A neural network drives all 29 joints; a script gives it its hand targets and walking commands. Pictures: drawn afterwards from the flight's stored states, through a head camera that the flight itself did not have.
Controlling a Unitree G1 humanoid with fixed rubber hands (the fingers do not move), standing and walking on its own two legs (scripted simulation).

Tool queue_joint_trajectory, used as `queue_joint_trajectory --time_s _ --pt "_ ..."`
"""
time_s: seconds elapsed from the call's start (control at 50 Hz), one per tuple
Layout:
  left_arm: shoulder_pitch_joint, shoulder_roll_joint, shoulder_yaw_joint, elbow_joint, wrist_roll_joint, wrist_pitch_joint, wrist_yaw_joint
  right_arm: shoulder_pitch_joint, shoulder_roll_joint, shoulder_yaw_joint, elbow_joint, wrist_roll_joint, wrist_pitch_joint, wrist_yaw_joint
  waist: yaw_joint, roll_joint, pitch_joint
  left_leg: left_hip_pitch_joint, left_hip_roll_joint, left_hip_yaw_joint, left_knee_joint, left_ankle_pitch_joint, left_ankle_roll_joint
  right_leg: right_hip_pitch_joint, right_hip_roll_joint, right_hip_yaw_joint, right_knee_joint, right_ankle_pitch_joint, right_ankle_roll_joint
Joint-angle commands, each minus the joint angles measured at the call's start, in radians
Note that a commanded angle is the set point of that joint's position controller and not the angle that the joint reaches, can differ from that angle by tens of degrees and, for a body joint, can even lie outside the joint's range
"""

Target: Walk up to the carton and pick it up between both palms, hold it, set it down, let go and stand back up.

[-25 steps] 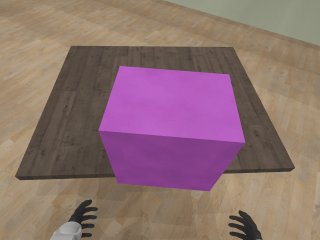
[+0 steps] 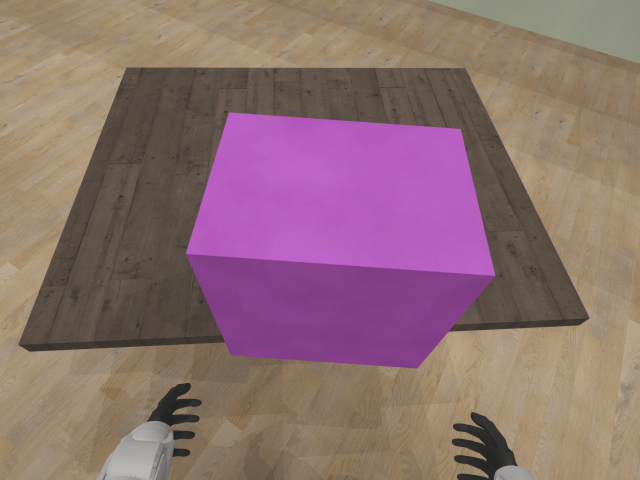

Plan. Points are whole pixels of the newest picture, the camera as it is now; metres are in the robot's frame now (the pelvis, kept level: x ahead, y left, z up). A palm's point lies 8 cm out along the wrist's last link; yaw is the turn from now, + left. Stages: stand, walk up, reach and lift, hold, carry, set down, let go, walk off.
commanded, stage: let go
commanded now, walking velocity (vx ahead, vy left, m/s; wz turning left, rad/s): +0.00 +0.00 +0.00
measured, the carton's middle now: (333, 254) +0.37 +0.02 +0.06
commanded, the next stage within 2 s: stand in 0.04 s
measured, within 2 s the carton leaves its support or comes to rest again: neither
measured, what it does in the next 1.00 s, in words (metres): shifts its weight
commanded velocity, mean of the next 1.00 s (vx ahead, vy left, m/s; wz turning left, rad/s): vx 0.00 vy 0.00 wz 0.00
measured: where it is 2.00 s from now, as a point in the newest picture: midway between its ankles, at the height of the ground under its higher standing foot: outside the picture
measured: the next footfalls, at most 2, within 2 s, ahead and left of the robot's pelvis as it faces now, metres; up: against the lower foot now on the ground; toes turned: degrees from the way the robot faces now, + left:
none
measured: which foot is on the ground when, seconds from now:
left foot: down 0.00-1.00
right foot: down 0.00-1.00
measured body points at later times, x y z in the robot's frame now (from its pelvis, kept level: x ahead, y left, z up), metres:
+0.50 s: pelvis +0.10 +0.01 -0.01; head +0.11 +0.01 +0.44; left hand +0.13 +0.23 -0.16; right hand +0.07 -0.23 -0.16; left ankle -0.01 +0.11 -0.74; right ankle +0.02 -0.11 -0.74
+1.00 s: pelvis +0.12 +0.02 -0.01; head +0.11 +0.03 +0.44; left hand +0.10 +0.22 -0.18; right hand +0.06 -0.18 -0.17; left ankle +0.02 +0.12 -0.74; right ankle +0.02 -0.10 -0.74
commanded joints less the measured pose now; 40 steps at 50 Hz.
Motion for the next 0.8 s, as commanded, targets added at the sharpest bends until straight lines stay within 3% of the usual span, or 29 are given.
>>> queue_joint_trajectory --time_s 0.0,0.02,0.04,0.06,0.08,0.1,0.14,0.16,0.18,0.22,0.24,0.28,0.38,0.46,0.54,0.58,0.62,0.66,0.68,0.7,0.72,0.74,0.76,0.78 --pt "-0.102 0.12 0.029 -0.146 0.005 -0.014 0.007 -0.078 -0.156 -0.033 -0.119 0.001 -0.027 -0.002 -0.001 0.054 -0.282 0.052 0.006 -0.041 -0.067 0.266 -0.024 0.158 -0.017 0.061 -0.045 0.219 -0.047" --pt "-0.097 0.113 0.026 -0.145 0.002 -0.016 0.008 -0.072 -0.159 -0.031 -0.12 0.0 -0.029 -0.001 -0.003 0.054 -0.278 0.053 0.003 -0.04 -0.065 0.268 -0.024 0.157 -0.017 0.061 -0.042 0.232 -0.046" --pt "0.128 0.124 0.046 -0.001 0.051 -0.29 -0.005 0.205 -0.206 0.014 -0.05 -0.067 -0.075 -0.037 -0.018 0.178 -0.23 0.097 0.044 -0.059 -0.097 -0.191 0.026 -0.083 -0.082 0.111 -0.097 -0.197 -0.052" --pt "0.169 0.148 0.076 0.08 0.07 -0.428 -0.008 0.251 -0.192 -0.007 0.011 -0.072 -0.093 -0.06 -0.039 0.118 -0.16 0.036 0.097 -0.135 -0.163 -0.456 0.069 -0.108 -0.065 0.123 -0.082 -0.387 -0.047" --pt "0.179 0.132 0.081 0.099 0.069 -0.521 -0.01 0.239 -0.2 -0.01 0.014 -0.068 -0.11 -0.076 -0.023 0.077 -0.119 -0.035 0.118 -0.173 -0.191 -0.529 0.089 -0.092 -0.071 0.131 -0.081 -0.392 -0.045" --pt "0.176 0.109 0.077 0.111 0.067 -0.579 -0.013 0.212 -0.18 -0.007 0.005 -0.062 -0.13 -0.081 -0.014 0.054 -0.113 -0.061 0.123 -0.191 -0.191 -0.488 0.092 -0.054 -0.074 0.132 -0.073 -0.296 -0.052" --pt "0.191 0.071 0.061 0.153 0.05 -0.645 -0.022 0.154 -0.155 0.009 0.005 -0.044 -0.166 -0.072 0.003 0.043 -0.164 0.009 0.087 -0.134 -0.128 -0.197 0.074 0.004 -0.103 0.162 -0.082 -0.026 -0.063" --pt "0.193 0.073 0.055 0.172 0.042 -0.664 -0.024 0.147 -0.14 0.015 0.009 -0.034 -0.18 -0.061 -0.007 0.05 -0.228 0.062 0.068 -0.108 -0.095 -0.075 0.068 0.035 -0.114 0.173 -0.083 0.085 -0.065" --pt "0.184 0.083 0.05 0.188 0.033 -0.673 -0.026 0.174 -0.131 0.025 0.014 -0.032 -0.188 -0.05 -0.029 -0.019 -0.228 0.076 0.065 -0.094 -0.11 -0.022 0.06 0.027 -0.126 0.19 -0.068 0.147 -0.073" --pt "0.205 0.059 0.035 0.214 0.025 -0.682 -0.022 0.199 -0.151 0.025 0.058 -0.026 -0.187 -0.046 -0.026 0.017 -0.198 0.082 0.061 -0.076 -0.082 0.041 0.049 0.04 -0.118 0.176 -0.074 0.242 -0.064" --pt "0.236 0.074 0.036 0.233 0.02 -0.681 -0.015 0.216 -0.167 0.021 0.073 -0.027 -0.185 -0.046 -0.024 -0.004 -0.195 0.109 0.067 -0.075 -0.077 0.111 0.046 0.045 -0.118 0.177 -0.051 0.326 -0.064" --pt "0.301 0.073 0.031 0.281 0.012 -0.679 -0.003 0.275 -0.176 0.021 0.106 -0.022 -0.178 -0.051 -0.026 0.026 -0.191 0.142 0.08 -0.072 -0.059 0.308 0.044 0.073 -0.112 0.158 -0.003 0.457 -0.057" --pt "0.385 0.056 0.017 0.371 -0.008 -0.663 0.017 0.377 -0.16 0.025 0.186 -0.013 -0.161 -0.073 -0.025 0.065 -0.183 0.232 0.113 -0.051 -0.019 0.67 0.047 0.074 -0.106 0.123 0.061 0.522 -0.054" --pt "0.42 0.037 0.007 0.422 -0.017 -0.647 0.026 0.439 -0.157 0.033 0.231 -0.014 -0.149 -0.091 -0.024 0.122 -0.148 0.304 0.129 -0.03 0.011 0.93 0.052 0.007 -0.082 0.072 0.104 0.435 -0.031" --pt "0.412 0.018 -0.001 0.459 -0.02 -0.639 0.029 0.478 -0.151 0.04 0.268 -0.014 -0.142 -0.105 -0.027 0.087 -0.079 0.313 0.134 -0.016 0.039 0.98 0.053 -0.054 -0.065 0.054 0.123 0.413 -0.026" --pt "0.431 0.011 -0.005 0.478 -0.019 -0.638 0.031 0.472 -0.159 0.039 0.272 -0.018 -0.138 -0.111 -0.018 0.08 -0.038 0.269 0.122 0.003 0.067 0.941 0.043 -0.039 -0.072 0.069 0.128 0.51 -0.035" --pt "0.443 0.032 -0.002 0.494 -0.023 -0.638 0.034 0.465 -0.15 0.041 0.271 -0.015 -0.139 -0.111 -0.01 0.013 -0.059 0.187 0.099 0.017 0.093 0.809 0.029 0.071 -0.096 0.1 0.124 0.673 -0.054" --pt "0.495 0.022 -0.006 0.527 -0.019 -0.636 0.038 0.417 -0.114 0.049 0.265 -0.011 -0.138 -0.106 0.02 -0.028 -0.042 0.034 0.046 0.026 0.131 0.433 0.003 0.203 -0.167 0.19 0.086 0.949 -0.1" --pt "0.524 0.035 -0.004 0.541 -0.017 -0.633 0.042 0.389 -0.097 0.051 0.258 -0.012 -0.136 -0.103 0.033 -0.096 -0.052 -0.027 0.01 0.018 0.155 0.126 -0.005 0.269 -0.216 0.248 0.059 1.084 -0.128" --pt "0.548 0.026 -0.01 0.561 -0.01 -0.629 0.045 0.364 -0.077 0.052 0.253 -0.011 -0.132 -0.098 0.043 -0.133 -0.047 -0.076 -0.028 -0.002 0.207 -0.175 -0.015 0.3 -0.252 0.303 0.025 1.156 -0.158" --pt "0.542 0.024 -0.017 0.567 -0.005 -0.624 0.048 0.345 -0.057 0.055 0.243 -0.006 -0.128 -0.095 0.037 -0.158 -0.034 -0.093 -0.033 -0.037 0.186 -0.289 -0.011 0.297 -0.266 0.324 0.004 1.122 -0.174" --pt "0.503 0.027 -0.021 0.568 -0.008 -0.622 0.05 0.357 -0.034 0.062 0.245 -0.002 -0.129 -0.093 0.018 -0.196 0.013 -0.069 -0.026 -0.049 0.106 -0.275 -0.014 0.232 -0.254 0.312 -0.002 1.075 -0.168" --pt "0.425 0.036 -0.019 0.555 -0.012 -0.616 0.053 0.404 -0.026 0.067 0.253 0.001 -0.129 -0.094 -0.027 -0.198 0.039 0.024 -0.008 -0.056 -0.041 -0.15 -0.01 0.154 -0.228 0.271 0.001 0.967 -0.133" --pt "0.363 0.046 -0.018 0.543 -0.019 -0.613 0.051 0.469 -0.048 0.064 0.277 -0.001 -0.134 -0.096 -0.067 -0.144 0.05 0.152 0.021 -0.063 -0.161 0.111 -0.004 0.069 -0.174 0.203 0.048 0.857 -0.072"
